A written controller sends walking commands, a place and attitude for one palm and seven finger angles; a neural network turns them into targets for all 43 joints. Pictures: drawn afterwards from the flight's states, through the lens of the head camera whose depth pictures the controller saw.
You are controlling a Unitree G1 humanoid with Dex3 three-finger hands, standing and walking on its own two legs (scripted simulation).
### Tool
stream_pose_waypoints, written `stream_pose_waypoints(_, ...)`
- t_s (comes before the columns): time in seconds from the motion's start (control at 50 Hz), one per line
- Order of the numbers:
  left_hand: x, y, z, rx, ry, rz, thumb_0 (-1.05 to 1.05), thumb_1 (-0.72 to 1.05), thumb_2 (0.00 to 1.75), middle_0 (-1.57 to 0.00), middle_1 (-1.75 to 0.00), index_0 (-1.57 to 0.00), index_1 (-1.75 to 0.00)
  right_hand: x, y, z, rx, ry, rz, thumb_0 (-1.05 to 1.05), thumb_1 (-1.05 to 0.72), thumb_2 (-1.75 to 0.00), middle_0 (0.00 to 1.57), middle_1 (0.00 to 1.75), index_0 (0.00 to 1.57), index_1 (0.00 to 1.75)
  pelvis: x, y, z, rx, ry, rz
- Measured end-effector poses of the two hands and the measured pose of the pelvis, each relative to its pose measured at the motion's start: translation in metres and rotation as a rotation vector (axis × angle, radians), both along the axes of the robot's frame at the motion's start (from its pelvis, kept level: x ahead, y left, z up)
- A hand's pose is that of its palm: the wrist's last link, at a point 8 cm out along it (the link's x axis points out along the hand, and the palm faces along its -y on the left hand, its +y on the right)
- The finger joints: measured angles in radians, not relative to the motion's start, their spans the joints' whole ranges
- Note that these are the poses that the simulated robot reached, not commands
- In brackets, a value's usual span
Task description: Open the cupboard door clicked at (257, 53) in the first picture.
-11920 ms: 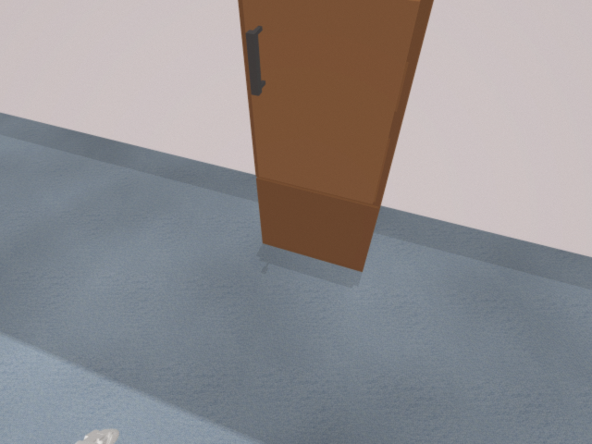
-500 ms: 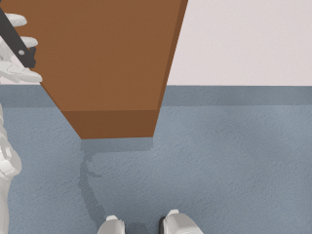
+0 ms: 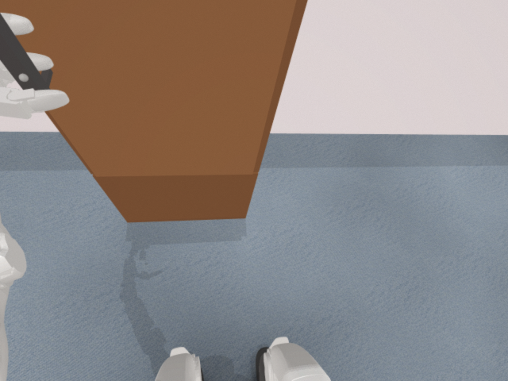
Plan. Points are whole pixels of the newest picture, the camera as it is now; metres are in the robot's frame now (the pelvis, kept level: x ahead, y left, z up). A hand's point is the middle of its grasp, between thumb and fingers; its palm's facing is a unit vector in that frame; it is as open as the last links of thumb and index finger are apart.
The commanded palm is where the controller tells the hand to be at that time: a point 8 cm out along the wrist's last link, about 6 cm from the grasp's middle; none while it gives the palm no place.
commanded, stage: close the thumb around the handle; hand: left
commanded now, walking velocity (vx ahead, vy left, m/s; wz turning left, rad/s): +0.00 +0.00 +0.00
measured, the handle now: (17, 45) +0.57 +0.27 +0.12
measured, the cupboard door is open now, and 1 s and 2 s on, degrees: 0 12 46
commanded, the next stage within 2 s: pull the door open along its arc in 0.42 s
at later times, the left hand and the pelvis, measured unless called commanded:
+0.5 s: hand (30, 78) +0.52 +0.25 +0.11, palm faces -0.04 -1.00 +0.01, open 5.6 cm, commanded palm +0.51 +0.30 +0.11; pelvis +0.00 +0.00 +0.00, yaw +0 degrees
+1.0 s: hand (29, 129) +0.44 +0.24 +0.11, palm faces -0.07 -1.00 +0.00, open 5.9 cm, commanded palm +0.38 +0.30 +0.11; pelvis +0.02 +0.00 +0.01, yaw -1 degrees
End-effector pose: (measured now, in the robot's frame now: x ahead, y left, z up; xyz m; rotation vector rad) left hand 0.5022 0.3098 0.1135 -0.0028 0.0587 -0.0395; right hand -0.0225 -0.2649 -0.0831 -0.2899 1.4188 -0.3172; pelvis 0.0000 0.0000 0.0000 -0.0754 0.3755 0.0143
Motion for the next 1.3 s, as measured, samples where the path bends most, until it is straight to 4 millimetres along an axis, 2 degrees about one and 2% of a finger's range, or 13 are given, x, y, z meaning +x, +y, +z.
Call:
stream_pose_waypoints(0.28, 0.002, -0.001, -0.001, -0.008, -0.001, -0.001, 0.01, 0.58, 0.76, -0.38, -1.31, -0.38, -1.31, -0.002, 0.008, 0.000, 0.018, 0.006, -0.010, 0.01, -0.90, -0.89, 0.20, 0.30, 0.20, 0.30, 0.003, 0.004, 0.001, -0.002, 0.000, -0.004)
stream_pose_waypoints(0.34, 0.002, -0.004, -0.001, 0.003, 0.002, -0.015, 0.01, 0.69, 0.81, -0.39, -1.33, -0.39, -1.33, -0.001, 0.008, -0.001, 0.019, 0.004, -0.008, 0.01, -0.90, -0.89, 0.20, 0.30, 0.20, 0.30, 0.003, 0.004, 0.001, -0.002, -0.003, -0.002)
stream_pose_waypoints(0.62, -0.001, -0.008, -0.001, -0.001, -0.002, 0.004, 0.01, 0.73, 0.82, -0.35, -1.35, -0.39, -1.35, -0.001, 0.002, -0.001, 0.012, -0.018, -0.009, 0.01, -0.90, -0.89, 0.20, 0.30, 0.20, 0.30, 0.000, 0.000, 0.000, 0.002, -0.008, -0.008)
stream_pose_waypoints(0.78, -0.018, -0.009, -0.002, 0.006, -0.020, 0.003, 0.01, 0.73, 0.79, -0.35, -1.35, -0.37, -1.35, 0.007, -0.001, 0.000, 0.032, -0.041, -0.020, 0.01, -0.90, -0.89, 0.20, 0.30, 0.20, 0.30, 0.006, -0.001, 0.005, 0.012, -0.026, -0.022)
stream_pose_waypoints(0.9, -0.044, -0.012, -0.003, 0.002, -0.031, -0.013, 0.00, 0.72, 0.75, -0.35, -1.35, -0.37, -1.35, 0.036, -0.002, 0.001, 0.057, -0.131, -0.011, 0.01, -0.90, -0.89, 0.20, 0.30, 0.20, 0.30, 0.013, -0.002, 0.010, 0.023, -0.058, -0.030)
stream_pose_waypoints(1.06, -0.096, -0.025, -0.004, -0.009, -0.048, -0.016, 0.00, 0.69, 0.72, -0.36, -1.34, -0.37, -1.34, 0.106, -0.001, 0.008, 0.096, -0.354, 0.064, 0.01, -0.90, -0.89, 0.20, 0.30, 0.20, 0.30, 0.018, -0.006, 0.016, 0.039, -0.113, -0.032)
stream_pose_waypoints(1.18, -0.134, -0.047, -0.004, -0.025, -0.060, 0.117, 0.00, 0.69, 0.75, -0.34, -1.34, -0.37, -1.31, 0.157, 0.005, 0.016, 0.136, -0.511, 0.145, 0.01, -0.90, -0.89, 0.20, 0.30, 0.20, 0.30, 0.016, -0.011, 0.019, 0.050, -0.147, -0.020)
stream_pose_waypoints(1.3, -0.174, -0.078, -0.004, -0.032, -0.069, 0.315, 0.01, 0.69, 0.78, -0.33, -1.34, -0.37, -1.28, 0.190, 0.015, 0.021, 0.184, -0.599, 0.209, 0.01, -0.90, -0.89, 0.20, 0.30, 0.20, 0.30, 0.013, -0.019, 0.021, 0.060, -0.187, -0.002)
